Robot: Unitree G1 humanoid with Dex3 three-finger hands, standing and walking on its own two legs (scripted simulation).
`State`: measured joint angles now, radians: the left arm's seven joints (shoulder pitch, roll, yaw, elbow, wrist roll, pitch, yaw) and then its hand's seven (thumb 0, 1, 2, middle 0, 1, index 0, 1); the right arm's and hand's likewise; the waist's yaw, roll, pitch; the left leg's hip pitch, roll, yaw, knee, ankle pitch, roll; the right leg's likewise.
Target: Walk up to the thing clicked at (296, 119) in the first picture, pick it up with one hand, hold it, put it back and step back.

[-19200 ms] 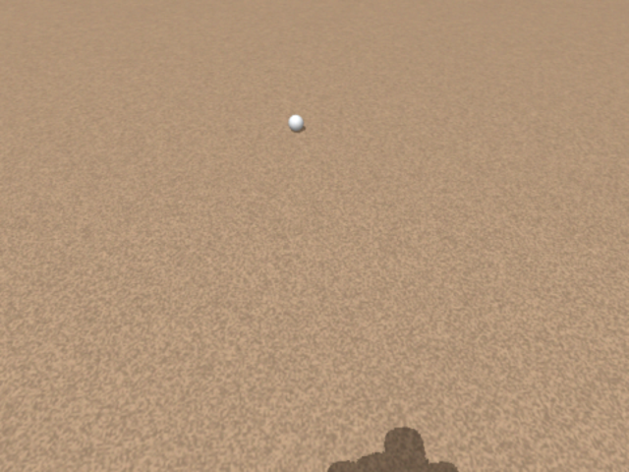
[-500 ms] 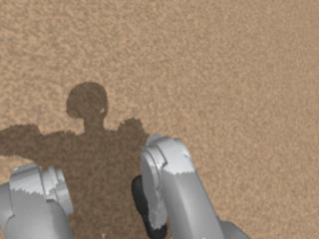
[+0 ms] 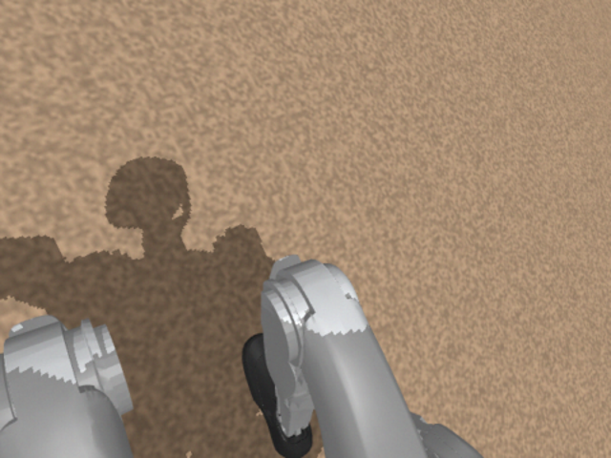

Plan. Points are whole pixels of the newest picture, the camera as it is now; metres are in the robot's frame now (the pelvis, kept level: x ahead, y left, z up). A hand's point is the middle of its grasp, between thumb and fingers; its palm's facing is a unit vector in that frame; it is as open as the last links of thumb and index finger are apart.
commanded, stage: close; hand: left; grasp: from above
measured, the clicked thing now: out of the picture +0.41 +0.34 -0.25
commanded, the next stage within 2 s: settle in 0.98 s
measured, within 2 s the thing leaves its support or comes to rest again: leaves its support in 1.42 s
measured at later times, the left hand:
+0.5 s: hand out of the picture +0.40 +0.33 -0.24, palm faces -0.43 -0.20 -0.88, open 11.2 cm
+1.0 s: hand out of the picture +0.40 +0.33 -0.24, palm faces -0.42 -0.19 -0.89, open 10.2 cm
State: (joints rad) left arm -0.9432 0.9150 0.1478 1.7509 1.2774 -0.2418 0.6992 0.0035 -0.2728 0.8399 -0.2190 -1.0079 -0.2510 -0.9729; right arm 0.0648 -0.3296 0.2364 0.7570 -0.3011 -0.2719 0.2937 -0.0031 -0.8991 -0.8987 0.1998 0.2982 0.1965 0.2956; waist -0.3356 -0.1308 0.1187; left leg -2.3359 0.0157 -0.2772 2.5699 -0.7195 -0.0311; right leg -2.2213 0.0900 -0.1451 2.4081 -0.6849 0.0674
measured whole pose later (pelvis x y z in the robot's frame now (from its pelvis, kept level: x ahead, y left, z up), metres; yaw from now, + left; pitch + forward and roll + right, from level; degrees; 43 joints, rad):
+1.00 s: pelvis +0.00 +0.00 +0.00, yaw +0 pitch +26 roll -13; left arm -0.94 0.93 0.14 1.76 1.27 -0.26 0.69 -0.02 -0.09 0.62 -0.48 -0.81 -0.64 -0.80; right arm 0.06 -0.34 0.25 0.74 -0.30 -0.28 0.29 0.00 -0.90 -0.90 0.20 0.30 0.20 0.30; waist -0.33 -0.13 0.13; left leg -2.33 0.02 -0.28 2.57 -0.71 -0.03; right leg -2.21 0.09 -0.15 2.40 -0.67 0.07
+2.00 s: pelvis -0.01 -0.01 +0.04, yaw +6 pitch +32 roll -8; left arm -0.85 0.71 0.07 1.33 1.19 -0.21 0.34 -0.01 -0.13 0.65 -0.51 -0.78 -0.67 -0.78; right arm 0.13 -0.30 0.07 0.73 -0.13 -0.09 0.20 0.00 -0.92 -0.90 0.20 0.30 0.20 0.30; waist -0.20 -0.01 -0.05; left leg -2.30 0.01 -0.17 2.40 -0.66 -0.03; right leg -2.21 0.04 -0.07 2.32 -0.67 0.05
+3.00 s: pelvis +0.00 -0.01 +0.24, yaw +11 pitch +28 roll -4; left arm -0.39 0.52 -0.07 0.67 1.00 -0.01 0.10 -0.01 -0.14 0.69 -0.51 -0.77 -0.67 -0.80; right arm 0.15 -0.24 -0.02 0.67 0.02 0.02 0.01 0.00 -0.92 -0.90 0.20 0.30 0.20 0.30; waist -0.08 0.04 -0.19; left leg -1.65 0.02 -0.08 1.75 -0.60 -0.01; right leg -1.59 0.01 -0.02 1.70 -0.61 0.03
